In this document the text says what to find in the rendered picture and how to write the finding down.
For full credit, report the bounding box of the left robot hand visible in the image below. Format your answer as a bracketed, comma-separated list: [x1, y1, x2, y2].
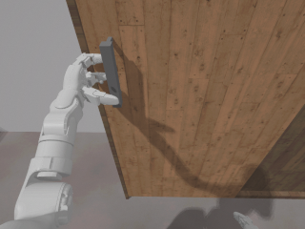
[63, 52, 119, 106]

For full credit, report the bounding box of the wardrobe door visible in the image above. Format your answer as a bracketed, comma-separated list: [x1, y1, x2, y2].
[240, 104, 305, 192]
[75, 0, 305, 198]

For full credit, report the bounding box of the left robot forearm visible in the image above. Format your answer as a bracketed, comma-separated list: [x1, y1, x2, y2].
[14, 89, 84, 220]

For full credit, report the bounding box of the handle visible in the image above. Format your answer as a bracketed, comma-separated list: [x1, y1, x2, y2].
[99, 36, 123, 108]

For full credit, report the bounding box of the right robot hand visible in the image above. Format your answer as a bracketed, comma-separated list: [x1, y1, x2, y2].
[234, 212, 258, 229]

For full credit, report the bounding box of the robot left upper arm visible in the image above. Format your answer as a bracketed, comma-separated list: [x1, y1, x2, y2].
[0, 182, 73, 229]

